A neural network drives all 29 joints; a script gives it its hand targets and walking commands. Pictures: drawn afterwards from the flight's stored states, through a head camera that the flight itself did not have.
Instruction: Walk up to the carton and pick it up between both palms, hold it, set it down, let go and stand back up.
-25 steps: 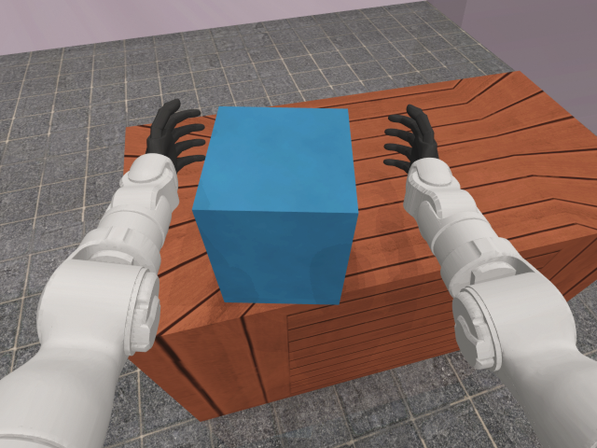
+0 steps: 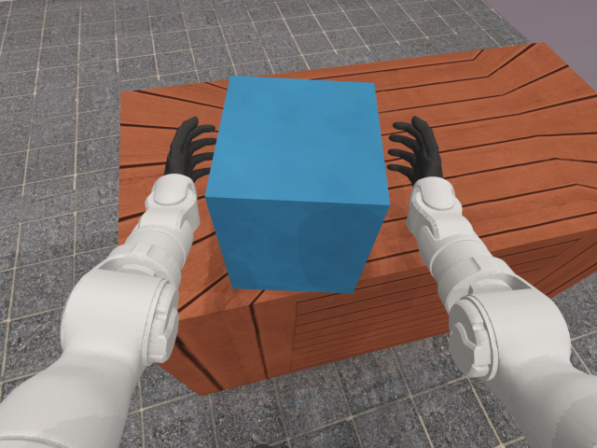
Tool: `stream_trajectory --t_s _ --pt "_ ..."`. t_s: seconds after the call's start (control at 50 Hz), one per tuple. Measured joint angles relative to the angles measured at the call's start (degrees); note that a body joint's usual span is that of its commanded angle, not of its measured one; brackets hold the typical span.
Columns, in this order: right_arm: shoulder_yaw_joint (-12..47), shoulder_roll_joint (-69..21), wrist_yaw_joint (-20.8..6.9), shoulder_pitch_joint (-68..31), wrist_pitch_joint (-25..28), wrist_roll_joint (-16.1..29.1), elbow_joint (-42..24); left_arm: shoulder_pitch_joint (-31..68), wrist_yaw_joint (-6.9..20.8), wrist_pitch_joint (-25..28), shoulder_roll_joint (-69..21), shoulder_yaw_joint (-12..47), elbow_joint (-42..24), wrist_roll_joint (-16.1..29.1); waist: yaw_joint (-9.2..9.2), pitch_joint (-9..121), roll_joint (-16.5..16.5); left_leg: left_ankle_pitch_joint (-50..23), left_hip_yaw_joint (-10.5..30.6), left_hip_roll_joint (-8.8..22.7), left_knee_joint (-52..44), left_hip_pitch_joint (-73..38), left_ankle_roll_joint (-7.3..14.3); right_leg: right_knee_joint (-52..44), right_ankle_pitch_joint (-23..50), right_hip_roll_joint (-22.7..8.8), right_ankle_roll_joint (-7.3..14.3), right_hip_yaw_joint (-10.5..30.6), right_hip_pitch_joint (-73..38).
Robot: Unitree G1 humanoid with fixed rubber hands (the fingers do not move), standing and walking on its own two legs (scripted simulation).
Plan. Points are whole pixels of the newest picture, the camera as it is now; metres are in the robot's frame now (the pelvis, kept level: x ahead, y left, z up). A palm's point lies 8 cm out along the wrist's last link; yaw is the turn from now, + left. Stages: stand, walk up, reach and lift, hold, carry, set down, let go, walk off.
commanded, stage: reach and lift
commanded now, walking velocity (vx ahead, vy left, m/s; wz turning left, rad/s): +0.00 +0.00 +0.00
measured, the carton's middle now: (297, 194) +0.47 -0.01 +0.02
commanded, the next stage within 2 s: none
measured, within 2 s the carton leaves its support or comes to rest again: neither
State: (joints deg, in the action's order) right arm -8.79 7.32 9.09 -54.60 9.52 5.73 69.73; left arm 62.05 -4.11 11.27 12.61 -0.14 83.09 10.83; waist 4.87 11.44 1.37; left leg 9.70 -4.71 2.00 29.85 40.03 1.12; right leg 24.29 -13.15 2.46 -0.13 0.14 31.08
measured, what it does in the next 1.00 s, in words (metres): stands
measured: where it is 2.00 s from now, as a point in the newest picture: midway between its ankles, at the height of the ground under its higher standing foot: outside the picture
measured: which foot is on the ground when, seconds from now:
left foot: down 0.00-1.00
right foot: down 0.00-1.00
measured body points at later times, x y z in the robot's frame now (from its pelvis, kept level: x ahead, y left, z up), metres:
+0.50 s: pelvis +0.00 -0.01 +0.00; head +0.08 +0.03 +0.45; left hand +0.47 +0.13 +0.07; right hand +0.44 -0.16 +0.08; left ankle +0.03 +0.08 -0.73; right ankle -0.04 -0.13 -0.73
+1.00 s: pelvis +0.00 -0.02 +0.01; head +0.07 +0.00 +0.45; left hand +0.46 +0.13 +0.07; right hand +0.43 -0.17 +0.08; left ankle +0.03 +0.08 -0.73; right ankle -0.04 -0.13 -0.73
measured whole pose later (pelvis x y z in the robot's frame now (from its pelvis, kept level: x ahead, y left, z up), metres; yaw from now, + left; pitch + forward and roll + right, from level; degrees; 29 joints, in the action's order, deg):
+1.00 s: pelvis +0.00 -0.02 +0.01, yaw +1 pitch +16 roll -1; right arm -41.5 -6.5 9.1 -51.4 15.6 -29.2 62.5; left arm 59.1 -1.1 15.8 7.6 -27.5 81.1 -14.9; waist 3.0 7.9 -0.8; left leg 7.0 -4.7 1.6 23.8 32.8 1.5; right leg 23.6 -12.7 2.3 0.3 0.1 26.5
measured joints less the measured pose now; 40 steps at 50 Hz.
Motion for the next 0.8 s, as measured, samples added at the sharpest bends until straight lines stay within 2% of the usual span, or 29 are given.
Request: stream_trajectory --t_s 0.12,0.18,0.22,0.28,0.4,0.48,0.64,0.8 --pt "-0.1 -0.9 -0.1 0.0 1.3 -0.6 0.0 0.0 0.7 1.8 -1.8 -0.5 0.0 -1.7 -0.6 0.1 0.5 0.0 0.0 0.0 0.0 0.0 0.0 0.0 0.0 0.0 -0.2 0.0 0.0" --pt "-1.5 -2.4 -0.2 0.0 1.8 -3.0 0.0 0.0 0.6 2.8 -2.5 -2.9 0.0 -3.7 -0.65 0.1 0.5 0.0 0.1 0.0 0.0 0.0 0.0 0.0 0.0 0.0 -0.2 0.0 0.0" --pt "-4.5 -3.5 0.2 0.0 2.4 -5.0 0.0 0.0 0.4 2.9 -2.7 -5.1 0.0 -6.1 -0.67 0.1 0.5 0.0 0.1 0.0 0.0 0.0 0.0 0.0 0.1 0.0 -0.3 0.0 0.0" --pt "-10.0 -5.0 0.2 0.0 3.6 -10.1 0.0 0.0 0.6 2.9 -3.0 -9.4 0.0 -10.2 -0.67 -0.1 0.3 0.0 0.1 0.0 -0.3 -0.1 0.0 0.0 0.2 0.0 -0.3 0.0 0.1" --pt "-23.8 -8.3 0.2 0.1 6.6 -23.6 -0.1 0.0 1.0 4.4 -4.3 -19.8 -0.1 -18.9 -0.6 -0.6 -2.2 -0.9 0.0 -0.2 -2.1 -1.5 0.4 0.0 0.4 -0.1 -0.3 0.0 -0.4" --pt "-28.6 -9.5 0.0 0.4 7.9 -28.7 -0.6 -0.2 1.4 4.6 -4.4 -22.5 -0.8 -22.4 -0.58 -2.3 -3.4 -1.5 0.0 -0.3 -3.4 -3.9 0.4 0.0 0.6 -0.1 -0.3 0.0 -2.2" --pt "-31.2 -11.6 -1.0 2.7 7.3 -31.5 -4.3 -2.1 1.8 4.5 -5.1 -25.2 -1.6 -25.4 -1.59 -3.1 -2.7 -1.9 0.0 -0.4 -4.7 -6.3 0.4 -0.7 0.3 -0.1 0.2 0.0 -4.3" --pt "-32.4 -13.0 -0.9 3.0 6.3 -34.4 -6.3 -2.8 2.4 4.5 -4.9 -26.1 -1.8 -25.6 -2.04 -3.3 -2.0 -2.7 0.0 -0.4 -5.9 -6.9 0.4 -0.7 0.3 -0.1 0.4 0.0 -4.4"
